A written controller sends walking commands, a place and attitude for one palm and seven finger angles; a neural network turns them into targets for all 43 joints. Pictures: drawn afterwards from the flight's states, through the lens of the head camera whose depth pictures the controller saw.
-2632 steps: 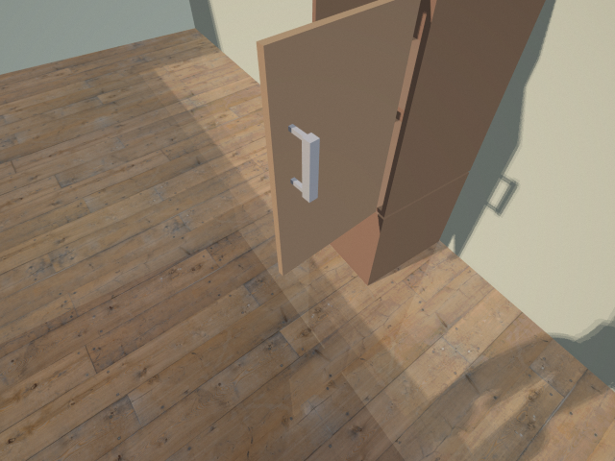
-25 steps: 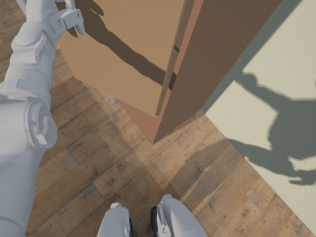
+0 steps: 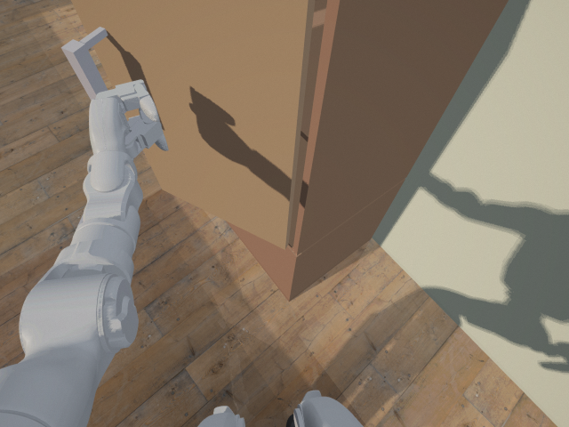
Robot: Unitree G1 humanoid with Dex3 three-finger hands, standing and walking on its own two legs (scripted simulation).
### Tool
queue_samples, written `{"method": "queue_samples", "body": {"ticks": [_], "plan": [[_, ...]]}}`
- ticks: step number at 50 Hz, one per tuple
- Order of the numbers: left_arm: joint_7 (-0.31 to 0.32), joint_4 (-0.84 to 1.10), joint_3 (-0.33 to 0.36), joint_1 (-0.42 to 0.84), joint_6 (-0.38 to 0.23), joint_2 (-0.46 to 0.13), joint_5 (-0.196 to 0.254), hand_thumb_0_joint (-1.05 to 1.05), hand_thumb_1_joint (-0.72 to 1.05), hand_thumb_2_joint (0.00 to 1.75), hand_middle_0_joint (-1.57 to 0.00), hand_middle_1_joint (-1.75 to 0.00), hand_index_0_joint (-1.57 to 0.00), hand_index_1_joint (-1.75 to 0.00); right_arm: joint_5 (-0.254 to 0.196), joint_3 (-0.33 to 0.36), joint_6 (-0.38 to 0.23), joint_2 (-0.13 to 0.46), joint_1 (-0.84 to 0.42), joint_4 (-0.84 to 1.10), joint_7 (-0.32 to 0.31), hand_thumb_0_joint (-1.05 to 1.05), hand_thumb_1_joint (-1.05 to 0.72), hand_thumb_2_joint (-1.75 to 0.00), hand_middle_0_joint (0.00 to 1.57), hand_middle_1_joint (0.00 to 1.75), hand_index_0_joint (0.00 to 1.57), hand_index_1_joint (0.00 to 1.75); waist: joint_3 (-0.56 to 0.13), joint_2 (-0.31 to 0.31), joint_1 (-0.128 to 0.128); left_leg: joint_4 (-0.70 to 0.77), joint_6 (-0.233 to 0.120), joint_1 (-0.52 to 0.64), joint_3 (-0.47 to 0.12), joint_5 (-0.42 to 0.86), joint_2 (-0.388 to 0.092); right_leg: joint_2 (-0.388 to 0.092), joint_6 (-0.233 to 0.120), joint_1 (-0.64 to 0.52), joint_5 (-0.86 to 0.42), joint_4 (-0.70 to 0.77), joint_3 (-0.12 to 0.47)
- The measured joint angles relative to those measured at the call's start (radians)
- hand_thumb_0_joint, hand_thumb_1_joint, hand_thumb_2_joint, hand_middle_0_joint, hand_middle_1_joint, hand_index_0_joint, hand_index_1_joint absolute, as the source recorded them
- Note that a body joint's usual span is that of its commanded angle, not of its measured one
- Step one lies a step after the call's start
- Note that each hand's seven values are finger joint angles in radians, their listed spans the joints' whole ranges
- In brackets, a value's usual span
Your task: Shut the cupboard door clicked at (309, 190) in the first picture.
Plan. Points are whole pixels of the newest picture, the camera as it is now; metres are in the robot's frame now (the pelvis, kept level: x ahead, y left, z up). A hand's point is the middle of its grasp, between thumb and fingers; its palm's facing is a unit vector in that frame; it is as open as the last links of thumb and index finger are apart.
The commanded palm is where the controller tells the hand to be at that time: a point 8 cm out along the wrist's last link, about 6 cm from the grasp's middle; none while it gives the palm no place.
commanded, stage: pull the fist back off the door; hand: left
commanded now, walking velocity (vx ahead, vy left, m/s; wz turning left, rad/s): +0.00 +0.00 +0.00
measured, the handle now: (105, 80) +0.64 +0.22 +0.08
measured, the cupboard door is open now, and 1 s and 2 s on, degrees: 25 25 25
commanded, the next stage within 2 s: draw the hand back to the body in 0.28 s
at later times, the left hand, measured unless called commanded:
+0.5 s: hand (158, 145) +0.48 +0.12 +0.09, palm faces +0.09 -1.00 -0.01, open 3.1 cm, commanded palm +0.43 +0.17 +0.10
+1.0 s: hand (49, 244) +0.32 +0.20 +0.15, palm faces +0.09 -0.99 -0.14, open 3.1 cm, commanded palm +0.28 +0.25 +0.16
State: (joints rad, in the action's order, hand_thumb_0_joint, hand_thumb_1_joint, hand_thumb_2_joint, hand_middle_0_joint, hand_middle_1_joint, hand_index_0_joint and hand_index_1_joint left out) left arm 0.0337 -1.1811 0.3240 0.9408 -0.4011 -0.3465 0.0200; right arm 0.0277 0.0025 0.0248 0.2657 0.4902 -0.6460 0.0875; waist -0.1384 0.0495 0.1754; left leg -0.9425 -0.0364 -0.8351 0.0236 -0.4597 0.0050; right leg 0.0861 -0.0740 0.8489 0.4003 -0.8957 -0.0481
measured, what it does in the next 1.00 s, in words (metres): stands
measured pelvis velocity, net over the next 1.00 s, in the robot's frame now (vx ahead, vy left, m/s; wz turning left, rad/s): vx -0.01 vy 0.02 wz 0.03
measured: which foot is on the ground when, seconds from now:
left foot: down 0.00-1.00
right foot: down 0.00-1.00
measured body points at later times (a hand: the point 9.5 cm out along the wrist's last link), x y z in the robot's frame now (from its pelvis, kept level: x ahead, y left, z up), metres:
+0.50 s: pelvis -0.01 +0.01 +0.00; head +0.08 +0.02 +0.44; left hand +0.47 +0.18 +0.10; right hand +0.03 -0.24 -0.13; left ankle -0.01 +0.10 -0.68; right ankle +0.01 -0.07 -0.68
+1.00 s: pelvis -0.01 +0.02 +0.04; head -0.01 +0.02 +0.49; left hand +0.31 +0.25 +0.16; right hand +0.19 -0.21 -0.03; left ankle -0.01 +0.10 -0.68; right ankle +0.01 -0.07 -0.68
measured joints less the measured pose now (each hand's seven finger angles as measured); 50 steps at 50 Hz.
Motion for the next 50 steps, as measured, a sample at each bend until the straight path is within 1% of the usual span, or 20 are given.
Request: {"method": "queue_samples", "body": {"ticks": [4, 7, 9, 13, 15, 17, 20, 22, 25, 28, 31, 33, 36, 42, 46, 50], "plan": [[-0.020, 0.050, -0.056, -0.083, 0.006, 0.053, 0.045, 0.01, 0.91, 0.90, -1.30, -1.50, -1.30, -1.50, -0.012, 0.016, 0.007, 0.013, -0.028, 0.005, -0.008, 0.00, -0.91, -0.90, 0.20, 0.30, 0.20, 0.30, 0.007, -0.010, -0.030, 0.016, -0.001, 0.034, -0.009, 0.009, 0.007, -0.007, 0.002, -0.039, -0.005, 0.017, -0.008], [-0.012, 0.087, -0.095, -0.126, -0.018, 0.103, 0.063, 0.01, 0.91, 0.90, -1.30, -1.50, -1.30, -1.50, -0.017, 0.024, -0.003, 0.019, -0.066, 0.001, -0.018, 0.00, -0.91, -0.90, 0.20, 0.30, 0.20, 0.30, 0.016, -0.016, -0.046, 0.013, -0.003, 0.045, -0.018, 0.012, 0.014, -0.013, 0.004, -0.055, -0.005, 0.017, -0.016], [0.005, 0.104, -0.116, -0.138, -0.041, 0.128, 0.060, 0.02, 0.91, 0.90, -1.30, -1.50, -1.30, -1.50, -0.017, 0.026, -0.012, 0.019, -0.097, -0.004, -0.024, 0.00, -0.91, -0.90, 0.20, 0.30, 0.20, 0.30, 0.020, -0.021, -0.051, 0.003, -0.005, 0.043, -0.022, 0.011, 0.018, -0.018, 0.005, -0.055, -0.002, 0.008, -0.021], [0.044, 0.108, -0.152, -0.119, -0.078, 0.152, 0.030, 0.02, 0.90, 0.90, -1.30, -1.50, -1.30, -1.50, -0.015, 0.025, -0.027, 0.014, -0.158, -0.011, -0.032, 0.00, -0.91, -0.90, 0.20, 0.30, 0.20, 0.30, 0.021, -0.022, -0.048, -0.022, -0.009, 0.027, -0.023, 0.006, 0.026, -0.027, 0.010, -0.040, 0.006, -0.020, -0.025], [0.056, 0.078, -0.149, -0.087, -0.076, 0.149, 0.013, 0.02, 0.90, 0.90, -1.30, -1.50, -1.30, -1.50, -0.014, 0.016, -0.028, 0.008, -0.182, -0.013, -0.036, 0.00, -0.91, -0.90, 0.20, 0.30, 0.20, 0.30, 0.019, -0.022, -0.042, -0.031, -0.012, 0.018, -0.019, 0.005, 0.029, -0.031, 0.013, -0.029, 0.009, -0.033, -0.022], [0.064, 0.038, -0.134, -0.049, -0.058, 0.135, 0.002, 0.02, 0.90, 0.90, -1.30, -1.50, -1.30, -1.50, -0.014, 0.005, -0.025, -0.002, -0.198, -0.009, -0.038, 0.00, -0.91, -0.90, 0.20, 0.30, 0.20, 0.30, 0.016, -0.023, -0.034, -0.035, -0.015, 0.010, -0.015, 0.006, 0.031, -0.033, 0.016, -0.018, 0.010, -0.041, -0.018], [0.069, -0.006, -0.113, -0.008, -0.027, 0.108, 0.004, 0.01, 0.90, 0.90, -1.30, -1.50, -1.30, -1.50, -0.014, -0.010, -0.022, -0.017, -0.196, 0.003, -0.040, 0.00, -0.91, -0.90, 0.20, 0.30, 0.20, 0.30, 0.015, -0.022, -0.022, -0.033, -0.017, 0.000, -0.008, 0.009, 0.032, -0.034, 0.018, -0.005, 0.006, -0.042, -0.012], [0.066, -0.017, -0.102, 0.004, -0.016, 0.098, 0.011, 0.01, 0.90, 0.90, -1.30, -1.50, -1.30, -1.50, -0.012, -0.015, -0.022, -0.024, -0.179, 0.008, -0.038, 0.00, -0.91, -0.90, 0.20, 0.30, 0.20, 0.30, 0.012, -0.019, -0.020, -0.032, -0.018, -0.007, -0.006, 0.011, 0.032, -0.034, 0.019, 0.003, 0.004, -0.042, -0.009], [0.044, 0.054, -0.066, -0.049, -0.022, 0.098, 0.028, 0.02, 0.90, 0.90, -1.30, -1.50, -1.30, -1.50, -0.012, -0.016, -0.011, -0.028, -0.143, 0.011, -0.034, 0.00, -0.91, -0.90, 0.20, 0.30, 0.20, 0.30, 0.007, -0.015, -0.032, -0.020, -0.020, 0.005, 0.010, 0.009, 0.027, -0.028, 0.020, -0.002, 0.002, -0.035, 0.007], [0.015, 0.190, -0.065, -0.179, -0.022, 0.107, 0.052, 0.02, 0.90, 0.90, -1.30, -1.50, -1.30, -1.50, -0.022, -0.010, 0.005, -0.026, -0.096, 0.014, -0.032, 0.00, -0.91, -0.90, 0.20, 0.30, 0.20, 0.30, -0.002, -0.003, -0.054, 0.012, -0.023, 0.055, 0.026, 0.007, 0.021, -0.021, 0.024, -0.045, -0.001, -0.008, 0.026], [-0.018, 0.327, -0.089, -0.320, 0.012, 0.119, 0.075, 0.02, 0.90, 0.90, -1.30, -1.50, -1.29, -1.50, -0.040, -0.005, 0.020, -0.022, -0.060, 0.016, -0.035, 0.00, -0.91, -0.90, 0.20, 0.30, 0.20, 0.30, -0.006, 0.005, -0.080, 0.055, -0.026, 0.130, 0.033, 0.010, 0.019, -0.016, 0.027, -0.116, -0.006, 0.034, 0.038], [-0.035, 0.416, -0.106, -0.405, 0.051, 0.127, 0.097, 0.02, 0.90, 0.90, -1.30, -1.50, -1.29, -1.50, -0.052, -0.004, 0.026, -0.022, -0.050, 0.018, -0.042, 0.00, -0.91, -0.90, 0.20, 0.30, 0.20, 0.30, -0.002, 0.004, -0.094, 0.087, -0.026, 0.183, 0.032, 0.017, 0.019, -0.015, 0.028, -0.170, -0.013, 0.067, 0.040], [-0.049, 0.548, -0.133, -0.510, 0.104, 0.138, 0.127, 0.02, 0.90, 0.90, -1.30, -1.50, -1.30, -1.50, -0.069, -0.004, 0.019, -0.020, -0.060, 0.025, -0.059, 0.01, -0.91, -0.90, 0.20, 0.30, 0.20, 0.30, 0.010, -0.001, -0.111, 0.128, -0.026, 0.253, 0.022, 0.030, 0.021, -0.016, 0.028, -0.246, -0.027, 0.114, 0.033], [-0.073, 0.758, -0.187, -0.648, 0.167, 0.137, 0.145, 0.02, 0.90, 0.90, -1.30, -1.50, -1.30, -1.50, -0.086, -0.003, -0.021, -0.004, -0.156, 0.043, -0.090, 0.01, -0.91, -0.90, 0.20, 0.30, 0.20, 0.30, 0.032, -0.009, -0.142, 0.177, -0.028, 0.344, 0.004, 0.056, 0.031, -0.026, 0.031, -0.347, -0.049, 0.171, 0.018], [-0.104, 0.839, -0.206, -0.709, 0.234, 0.126, 0.164, 0.01, 0.90, 0.90, -1.28, -1.48, -1.27, -1.47, -0.098, -0.010, -0.037, 0.006, -0.235, 0.068, -0.108, 0.01, -0.91, -0.90, 0.20, 0.30, 0.20, 0.30, 0.044, -0.006, -0.163, 0.206, -0.032, 0.393, -0.003, 0.074, 0.040, -0.035, 0.035, -0.398, -0.061, 0.198, 0.013], [-0.052, 0.959, -0.252, -0.796, 0.294, 0.091, 0.108, 0.01, 0.90, 0.90, -1.22, -1.41, -1.21, -1.41, -0.099, -0.018, -0.028, -0.012, -0.304, 0.092, -0.135, 0.01, -0.91, -0.90, 0.20, 0.30, 0.20, 0.30, 0.067, -0.013, -0.181, 0.274, -0.034, 0.474, -0.004, 0.105, 0.049, -0.043, 0.038, -0.476, -0.084, 0.254, 0.016]]}}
